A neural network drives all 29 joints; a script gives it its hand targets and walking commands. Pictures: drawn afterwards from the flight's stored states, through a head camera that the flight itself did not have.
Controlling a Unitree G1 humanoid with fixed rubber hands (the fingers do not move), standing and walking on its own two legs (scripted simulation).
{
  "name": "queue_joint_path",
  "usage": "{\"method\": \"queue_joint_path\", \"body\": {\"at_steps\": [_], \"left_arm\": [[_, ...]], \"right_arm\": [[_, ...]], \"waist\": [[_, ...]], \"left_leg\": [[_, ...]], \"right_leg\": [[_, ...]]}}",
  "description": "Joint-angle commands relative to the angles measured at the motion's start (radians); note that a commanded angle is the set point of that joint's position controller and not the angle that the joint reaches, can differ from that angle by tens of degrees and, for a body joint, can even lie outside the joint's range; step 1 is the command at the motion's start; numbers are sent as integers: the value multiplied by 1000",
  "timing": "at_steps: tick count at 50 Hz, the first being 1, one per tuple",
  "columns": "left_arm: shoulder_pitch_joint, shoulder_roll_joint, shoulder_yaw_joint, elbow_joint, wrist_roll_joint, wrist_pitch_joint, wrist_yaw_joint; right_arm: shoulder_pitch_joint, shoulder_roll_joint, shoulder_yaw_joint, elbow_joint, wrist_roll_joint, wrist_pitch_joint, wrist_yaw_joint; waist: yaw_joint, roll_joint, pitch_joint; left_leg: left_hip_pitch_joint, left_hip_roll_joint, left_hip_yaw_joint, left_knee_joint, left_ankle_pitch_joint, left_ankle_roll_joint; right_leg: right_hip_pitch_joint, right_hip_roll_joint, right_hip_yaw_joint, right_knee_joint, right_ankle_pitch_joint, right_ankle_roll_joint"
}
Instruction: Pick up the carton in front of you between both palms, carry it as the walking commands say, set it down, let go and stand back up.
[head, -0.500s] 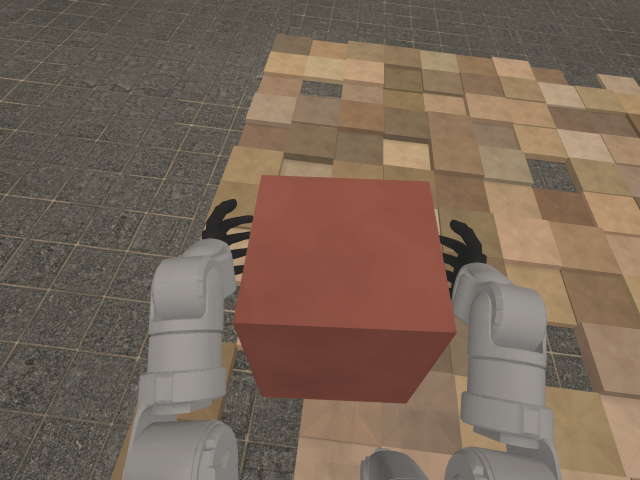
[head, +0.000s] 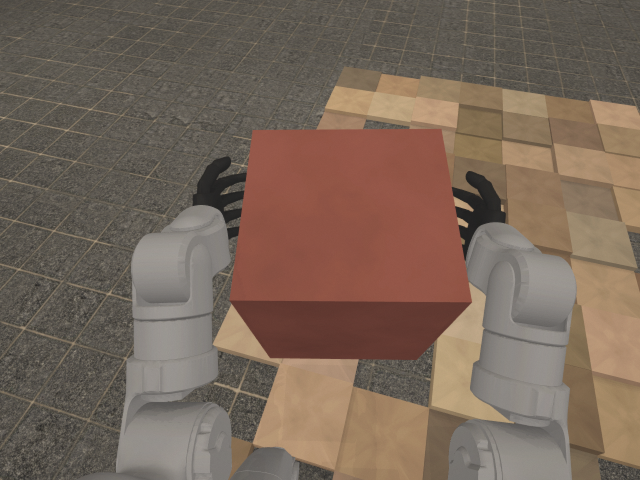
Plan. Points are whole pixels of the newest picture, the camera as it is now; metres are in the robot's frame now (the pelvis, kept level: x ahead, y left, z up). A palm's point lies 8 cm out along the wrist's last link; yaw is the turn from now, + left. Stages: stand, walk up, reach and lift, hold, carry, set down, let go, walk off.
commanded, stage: carry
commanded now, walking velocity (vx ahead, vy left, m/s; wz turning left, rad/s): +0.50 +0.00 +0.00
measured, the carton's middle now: (344, 258) +0.36 +0.02 +0.07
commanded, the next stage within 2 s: none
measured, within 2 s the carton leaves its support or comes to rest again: neither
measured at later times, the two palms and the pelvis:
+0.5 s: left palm (270, 79) +0.67 +0.17 +0.12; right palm (451, 105) +0.64 -0.13 +0.12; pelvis +0.31 +0.05 +0.03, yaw -2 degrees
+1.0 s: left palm out of the picture +0.98 +0.17 +0.17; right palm out of the picture +0.99 -0.13 +0.16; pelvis +0.64 +0.00 +0.01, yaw +0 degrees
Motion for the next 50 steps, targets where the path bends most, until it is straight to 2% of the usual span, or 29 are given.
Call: {"method": "queue_joint_path", "body": {"at_steps": [1,4,7,8,10,11,12,13,14,15,16,17,18,22,26,28,30,31,32,33,34,35,36,37,39,41,43,48,50], "left_arm": [[-679,-806,-651,-101,-329,14,-124],[-679,-809,-632,-53,-311,31,-131],[-667,-815,-609,3,-284,45,-134],[-665,-819,-601,23,-273,49,-135],[-661,-829,-585,59,-256,52,-137],[-653,-846,-580,83,-245,53,-138],[-654,-861,-582,79,-244,56,-145],[-671,-889,-597,80,-255,54,-153],[-694,-935,-601,87,-262,43,-159],[-687,-971,-595,96,-255,32,-163],[-675,-998,-595,101,-244,19,-166],[-664,-1023,-595,102,-234,6,-169],[-651,-1039,-599,94,-221,-7,-170],[-553,-1005,-614,50,-152,-49,-153],[-505,-909,-627,-29,-125,-59,-140],[-514,-856,-637,-72,-143,-52,-138],[-542,-797,-624,-104,-164,-41,-136],[-497,-767,-616,-82,-171,-25,-132],[-482,-729,-601,-64,-163,-18,-122],[-484,-694,-581,-50,-157,-7,-112],[-475,-692,-573,-53,-174,7,-108],[-506,-703,-582,-92,-201,16,-110],[-560,-735,-600,-129,-234,22,-115],[-631,-760,-619,-170,-265,24,-121],[-707,-805,-641,-209,-311,32,-135],[-701,-823,-646,-202,-329,45,-149],[-644,-830,-644,-178,-323,63,-159],[-535,-879,-646,-126,-302,96,-193],[-490,-904,-656,-115,-288,100,-205]], "right_arm": [[-629,694,564,-50,183,-12,47],[-649,706,565,-19,175,4,56],[-658,725,561,26,178,20,68],[-653,728,557,42,179,24,72],[-661,751,554,75,179,29,81],[-660,758,549,105,180,26,82],[-636,758,535,135,168,13,80],[-585,775,524,163,153,4,82],[-597,813,532,147,160,-2,89],[-638,867,571,106,185,-13,100],[-696,921,610,59,219,-28,111],[-749,964,641,18,248,-44,121],[-784,993,668,-10,272,-59,129],[-749,1008,742,-52,323,-96,148],[-681,949,772,-66,339,-108,148],[-669,901,772,-86,340,-102,138],[-680,845,744,-107,329,-90,124],[-648,825,745,-92,328,-71,113],[-657,792,740,-104,329,-51,103],[-663,772,721,-103,318,-32,91],[-680,760,714,-103,318,-21,82],[-694,763,703,-107,323,-16,76],[-708,772,683,-109,321,-12,71],[-720,788,665,-108,315,-8,69],[-707,799,637,-95,284,0,64],[-660,794,615,-77,234,11,56],[-598,783,597,-64,185,24,52],[-488,801,600,-65,127,57,74],[-451,823,622,-81,133,66,93]], "waist": [[-25,-95,-396],[-5,-117,-369],[13,-119,-311],[3,-125,-303],[-23,-142,-298],[-50,-86,-380],[-116,98,-503],[-166,319,-560],[-149,278,-511],[-148,138,-506],[-146,64,-486],[-138,53,-470],[-131,85,-461],[-134,144,-448],[-133,133,-400],[-140,127,-367],[-94,79,-385],[-62,34,-425],[-29,-77,-484],[-19,-303,-525],[-13,-368,-513],[-3,-273,-500],[4,-147,-479],[-3,-92,-454],[-19,-89,-436],[-16,-125,-429],[-6,-132,-410],[1,-139,-294],[-30,-148,-295]], "left_leg": [[-72,61,-3,-166,107,-22],[-39,53,42,-319,260,-21],[-34,27,70,-473,273,-17],[27,-6,122,-549,190,-14],[190,-35,167,-659,265,2],[443,-27,164,-613,243,37],[704,110,-135,-604,142,151],[877,269,-435,-689,272,226],[925,310,-484,-692,448,231],[918,312,-429,-658,537,224],[872,309,-391,-663,572,194],[817,294,-345,-690,529,162],[784,278,-302,-710,474,142],[757,252,-187,-751,462,153],[672,191,-41,-741,520,104],[674,187,-28,-705,538,91],[576,154,53,-565,581,50],[493,123,87,-429,571,20],[307,45,136,-249,432,-27],[56,-44,118,9,122,-51],[-130,-82,71,159,-172,-37],[-204,-55,41,242,-194,-23],[-230,-18,17,193,-149,-10],[-214,3,15,124,-97,-2],[-137,18,22,-30,-61,-4],[-114,5,56,-126,-38,-9],[-131,8,67,-217,62,-9],[-75,-30,150,-518,336,-7],[106,-42,172,-656,410,14]], "right_leg": [[339,-296,330,-186,224,-159],[335,-253,236,-164,271,-131],[382,-238,217,-143,305,-99],[363,-238,196,-153,272,-75],[326,-235,155,-85,296,-28],[217,-176,75,68,397,17],[2,-107,19,356,354,83],[-231,-12,20,624,13,112],[-389,8,92,721,-299,99],[-417,-42,140,728,-290,80],[-414,-71,154,669,-251,72],[-378,-94,168,580,-216,71],[-344,-97,157,503,-207,74],[-287,-89,105,285,-105,87],[-132,-66,53,43,150,87],[-101,-64,49,-32,222,74],[120,-32,-41,-99,223,47],[295,-37,-36,-86,205,35],[480,-154,190,-92,157,-28],[662,-337,499,-103,320,-122],[761,-371,561,-93,505,-160],[775,-382,523,-55,611,-155],[733,-368,481,-58,593,-127],[670,-357,461,-85,547,-101],[578,-346,412,-142,459,-79],[552,-344,369,-164,478,-96],[565,-338,329,-165,547,-95],[571,-259,173,-167,776,-28],[518,-249,116,-145,872,18]]}}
